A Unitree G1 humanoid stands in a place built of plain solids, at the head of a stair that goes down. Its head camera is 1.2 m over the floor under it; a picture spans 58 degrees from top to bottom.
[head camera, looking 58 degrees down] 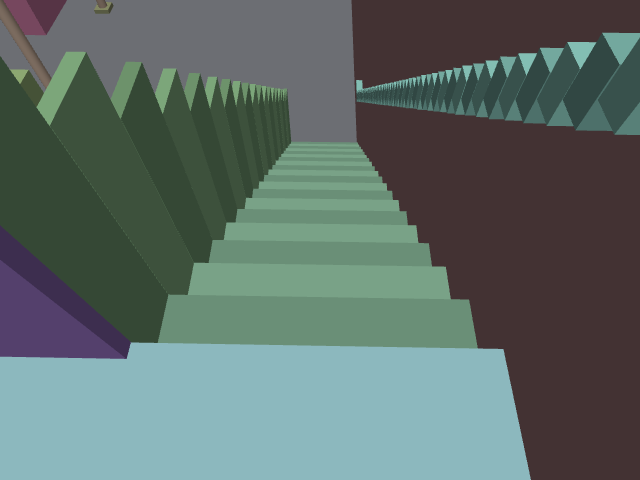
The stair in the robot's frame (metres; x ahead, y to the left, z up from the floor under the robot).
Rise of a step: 0.20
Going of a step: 0.24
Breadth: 1.06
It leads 1 degrees to the right of straight ahead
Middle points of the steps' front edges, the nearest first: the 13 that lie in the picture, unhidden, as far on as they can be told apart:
0.40 0.01 0.00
0.64 0.01 -0.20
0.88 0.00 -0.40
1.12 0.00 -0.59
1.35 -0.01 -0.79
1.59 -0.01 -0.99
1.83 -0.02 -1.19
2.07 -0.02 -1.39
2.31 -0.02 -1.59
2.55 -0.03 -1.79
2.79 -0.03 -1.99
3.03 -0.04 -2.19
3.27 -0.04 -2.39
